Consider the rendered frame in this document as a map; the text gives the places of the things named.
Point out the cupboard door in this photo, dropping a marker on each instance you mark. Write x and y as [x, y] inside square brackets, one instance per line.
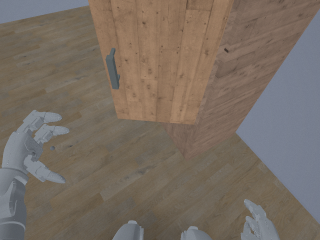
[164, 53]

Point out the robot left forearm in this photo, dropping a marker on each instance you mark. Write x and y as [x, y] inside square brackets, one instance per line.
[13, 211]

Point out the right robot hand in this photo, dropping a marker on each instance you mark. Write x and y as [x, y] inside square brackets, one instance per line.
[263, 228]

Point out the robot left thigh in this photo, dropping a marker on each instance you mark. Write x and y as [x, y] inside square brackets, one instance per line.
[130, 231]

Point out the robot right thigh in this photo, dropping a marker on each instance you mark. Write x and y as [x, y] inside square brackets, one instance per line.
[194, 234]

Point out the left robot hand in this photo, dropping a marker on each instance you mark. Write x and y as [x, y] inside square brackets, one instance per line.
[20, 145]

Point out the robot thigh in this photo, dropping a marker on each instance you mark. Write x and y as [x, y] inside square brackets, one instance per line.
[130, 231]
[194, 234]

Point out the handle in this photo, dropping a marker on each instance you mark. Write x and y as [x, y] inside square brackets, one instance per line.
[112, 70]

